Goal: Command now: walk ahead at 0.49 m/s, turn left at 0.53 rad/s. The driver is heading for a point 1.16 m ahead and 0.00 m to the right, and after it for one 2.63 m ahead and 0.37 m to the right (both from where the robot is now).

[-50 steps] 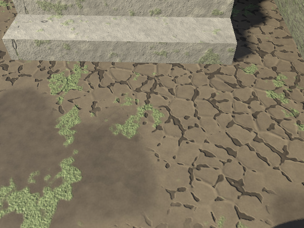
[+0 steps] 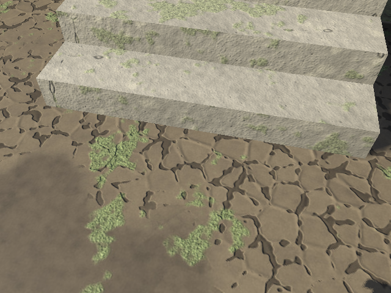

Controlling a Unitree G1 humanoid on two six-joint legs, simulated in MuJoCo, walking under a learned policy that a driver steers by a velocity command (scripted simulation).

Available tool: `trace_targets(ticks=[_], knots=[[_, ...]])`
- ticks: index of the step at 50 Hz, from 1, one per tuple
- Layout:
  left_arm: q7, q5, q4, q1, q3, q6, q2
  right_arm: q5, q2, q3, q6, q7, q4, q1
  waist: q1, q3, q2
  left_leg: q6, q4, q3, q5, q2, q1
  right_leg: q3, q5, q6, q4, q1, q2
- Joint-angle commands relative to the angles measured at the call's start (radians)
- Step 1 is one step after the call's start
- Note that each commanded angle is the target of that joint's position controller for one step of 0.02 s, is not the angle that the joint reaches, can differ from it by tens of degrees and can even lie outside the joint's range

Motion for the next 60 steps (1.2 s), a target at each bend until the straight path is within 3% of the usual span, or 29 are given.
trace_targets(ticks=[1, 5, 8, 10, 11, 12, 13, 14, 15, 16, 17, 18, 21, 26, 31, 34, 36, 37, 38, 39, 40, 41, 42, 43, 44, 46, 49, 55, 60], knots=[[0.017, 0.009, -0.065, 0.003, 0.014, 0.010, 0.050, 0.009, -0.161, -0.037, -0.019, -0.024, -0.092, -0.047, 0.029, 0.019, 0.070, 0.147, -0.163, -0.191, 0.074, 0.206, -0.210, -0.061, 0.190, 0.035, -0.235, 0.141, 0.039], [0.006, -0.019, -0.110, -0.128, 0.009, 0.004, 0.048, 0.024, -0.171, -0.044, -0.004, -0.033, -0.080, 0.039, -0.038, -0.016, 0.108, 0.112, -0.101, -0.248, -0.006, 0.231, -0.073, -0.052, 0.271, 0.048, -0.482, 0.171, 0.092], [-0.018, -0.022, -0.131, -0.165, 0.016, -0.015, 0.081, 0.022, -0.149, -0.036, 0.004, -0.039, -0.067, 0.082, -0.055, -0.024, 0.110, 0.108, -0.019, -0.324, -0.030, 0.289, 0.061, -0.034, 0.217, 0.020, -0.566, 0.169, 0.090], [-0.027, -0.022, -0.134, -0.136, 0.024, -0.028, 0.100, 0.012, -0.159, -0.037, 0.011, -0.040, -0.070, 0.073, -0.027, -0.030, 0.140, 0.093, 0.039, -0.358, 0.033, 0.308, 0.107, -0.053, 0.126, -0.017, -0.610, 0.233, 0.101], [-0.025, -0.018, -0.116, -0.068, 0.033, -0.033, 0.113, 0.009, -0.148, -0.032, 0.015, -0.039, -0.074, 0.064, 0.010, -0.053, 0.148, 0.075, 0.095, -0.350, 0.104, 0.279, 0.112, -0.072, 0.103, -0.045, -0.654, 0.328, 0.113], [-0.020, -0.007, -0.093, 0.058, 0.047, -0.037, 0.150, 0.003, -0.115, -0.019, 0.011, -0.034, -0.086, 0.048, 0.068, -0.141, 0.132, 0.046, 0.254, -0.302, 0.179, 0.229, 0.065, -0.017, 0.111, -0.098, -0.639, 0.522, 0.051], [-0.014, 0.005, -0.072, 0.221, 0.070, -0.036, 0.233, 0.006, -0.068, -0.001, -0.001, -0.029, -0.103, 0.095, 0.104, -0.287, -0.035, -0.018, 0.560, -0.176, 0.046, 0.119, -0.189, 0.234, 0.107, -0.221, -0.627, 0.880, -0.132], [-0.026, -0.010, -0.019, 0.323, 0.087, -0.019, 0.247, 0.023, -0.057, 0.009, -0.015, -0.025, -0.097, 0.183, 0.098, -0.340, -0.294, -0.061, 0.806, -0.105, -0.419, 0.051, -0.458, 0.594, -0.094, -0.332, -0.734, 1.047, -0.285], [-0.029, -0.026, -0.030, 0.303, 0.064, -0.016, 0.153, 0.039, -0.150, -0.010, -0.020, -0.025, -0.097, 0.121, 0.113, -0.221, -0.174, -0.054, 0.917, -0.158, -0.404, 0.108, -0.579, 0.614, -0.255, -0.298, -0.768, 0.983, -0.276], [-0.029, -0.029, -0.041, 0.240, 0.052, -0.010, 0.114, 0.034, -0.172, -0.016, -0.019, -0.026, -0.114, 0.025, 0.108, -0.103, -0.070, -0.055, 0.938, -0.135, -0.307, 0.146, -0.601, 0.477, -0.206, -0.258, -0.785, 0.858, -0.237], [-0.032, -0.025, -0.053, 0.180, 0.043, -0.004, 0.103, 0.016, -0.156, -0.014, -0.018, -0.026, -0.128, -0.023, 0.084, -0.047, -0.011, -0.061, 0.897, -0.093, -0.232, 0.184, -0.577, 0.374, -0.100, -0.242, -0.816, 0.749, -0.189], [-0.037, -0.021, -0.054, 0.149, 0.037, -0.001, 0.088, 0.002, -0.141, -0.017, -0.016, -0.024, -0.135, -0.044, 0.061, -0.010, -0.001, -0.067, 0.843, -0.072, -0.183, 0.218, -0.551, 0.303, -0.008, -0.232, -0.845, 0.673, -0.150], [-0.047, -0.020, -0.034, 0.152, 0.034, -0.003, 0.083, 0.001, -0.091, -0.011, -0.004, -0.022, -0.133, -0.020, 0.029, -0.020, -0.056, -0.091, 0.752, -0.019, -0.126, 0.247, -0.464, 0.160, 0.178, -0.230, -0.896, 0.577, -0.085], [-0.032, -0.030, 0.009, 0.219, 0.045, 0.012, 0.130, -0.004, -0.055, 0.004, -0.009, -0.022, -0.188, -0.174, 0.065, -0.005, -0.046, -0.114, 0.459, 0.017, 0.076, 0.251, -0.471, 0.038, 0.319, -0.218, -0.922, 0.581, -0.064], [-0.026, -0.040, 0.054, 0.299, 0.045, 0.027, 0.151, 0.011, -0.060, 0.006, -0.017, -0.003, -0.236, -0.330, 0.113, 0.034, -0.053, -0.106, 0.254, 0.041, 0.185, 0.213, -0.397, 0.016, 0.230, -0.199, -0.908, 0.611, -0.084], [-0.019, -0.043, 0.073, 0.309, 0.049, 0.041, 0.164, 0.015, -0.081, 0.001, -0.026, 0.013, -0.265, -0.374, 0.101, 0.052, -0.060, -0.071, 0.192, 0.036, 0.106, 0.204, -0.394, 0.037, 0.258, -0.183, -0.867, 0.696, -0.131], [-0.015, -0.041, 0.074, 0.288, 0.054, 0.052, 0.184, 0.012, -0.112, -0.013, -0.033, 0.017, -0.256, -0.317, 0.053, 0.013, -0.072, -0.042, 0.154, 0.061, 0.051, 0.174, -0.274, 0.024, 0.424, -0.161, -0.785, 0.719, -0.131], [-0.015, -0.038, 0.070, 0.274, 0.052, 0.057, 0.183, 0.007, -0.144, -0.031, -0.033, 0.012, -0.225, -0.213, -0.005, -0.052, -0.063, -0.019, 0.130, 0.087, 0.053, 0.145, -0.119, -0.012, 0.575, -0.141, -0.661, 0.702, -0.093], [-0.013, -0.028, 0.056, 0.263, 0.041, 0.058, 0.161, 0.004, -0.197, -0.055, -0.031, 0.002, -0.179, -0.039, -0.079, -0.166, -0.037, 0.020, 0.151, 0.043, 0.083, 0.191, 0.141, -0.054, 0.560, -0.110, -0.451, 0.587, -0.043], [-0.015, -0.015, 0.022, 0.326, 0.013, 0.044, 0.078, -0.019, -0.296, -0.078, -0.025, -0.007, -0.159, 0.116, -0.093, -0.330, 0.156, 0.138, 0.164, -0.308, 0.065, 0.447, 0.541, -0.122, 0.206, -0.050, -0.065, 0.230, 0.074], [-0.022, -0.025, 0.037, 0.396, -0.005, 0.022, 0.026, -0.009, -0.281, -0.072, -0.017, -0.001, -0.141, 0.155, -0.070, -0.427, 0.325, 0.221, 0.015, -0.659, -0.101, 0.561, 0.660, -0.023, -0.402, -0.034, 0.140, 0.002, 0.166], [-0.028, -0.051, 0.028, 0.307, 0.024, 0.012, 0.136, 0.004, -0.205, -0.052, -0.016, -0.001, -0.144, 0.110, -0.079, -0.286, 0.224, 0.174, -0.024, -0.593, -0.192, 0.524, 0.550, 0.018, -0.362, -0.045, 0.230, -0.100, 0.102], [-0.028, -0.056, 0.003, 0.222, 0.030, 0.009, 0.156, 0.011, -0.179, -0.041, -0.016, -0.002, -0.157, 0.027, -0.053, -0.159, 0.163, 0.137, -0.047, -0.447, -0.132, 0.490, 0.391, -0.018, -0.254, -0.052, 0.206, -0.114, 0.054], [-0.023, -0.045, 0.002, 0.188, 0.031, 0.014, 0.143, 0.003, -0.151, -0.032, -0.016, 0.002, -0.166, -0.045, -0.021, -0.098, 0.093, 0.117, -0.081, -0.341, -0.047, 0.449, 0.252, -0.032, -0.171, -0.045, 0.158, -0.065, 0.017], [-0.020, -0.036, 0.007, 0.193, 0.036, 0.027, 0.129, -0.008, -0.124, -0.025, -0.022, 0.006, -0.170, -0.089, 0.014, -0.060, 0.097, 0.102, -0.121, -0.259, 0.014, 0.412, 0.154, -0.029, -0.117, -0.040, 0.113, -0.010, -0.011], [-0.017, -0.042, 0.024, 0.239, 0.033, 0.058, 0.086, -0.015, -0.112, -0.026, -0.039, 0.011, -0.152, -0.111, 0.052, -0.047, 0.128, 0.099, -0.180, -0.160, 0.077, 0.382, 0.051, -0.024, -0.063, -0.028, 0.092, 0.073, -0.027], [-0.011, -0.042, 0.005, 0.197, 0.040, 0.075, 0.078, -0.024, -0.136, -0.037, -0.051, 0.002, -0.110, -0.081, 0.052, -0.007, 0.101, 0.097, -0.211, -0.047, 0.191, 0.377, 0.037, 0.016, 0.041, -0.013, 0.037, 0.008, -0.014], [-0.033, -0.035, -0.051, 0.030, 0.036, 0.060, 0.056, -0.017, -0.166, -0.039, -0.040, -0.025, -0.071, -0.051, -0.001, 0.033, 0.073, 0.045, -0.236, 0.104, 0.237, 0.360, 0.121, -0.020, 0.308, -0.019, -0.273, -0.021, 0.021], [-0.066, -0.038, -0.139, -0.121, 0.023, 0.054, 0.039, -0.003, -0.196, -0.046, -0.010, -0.035, -0.022, 0.030, -0.062, 0.079, 0.054, 0.037, -0.184, 0.145, 0.307, 0.425, 0.324, -0.081, 0.227, -0.045, -0.406, -0.117, 0.025]])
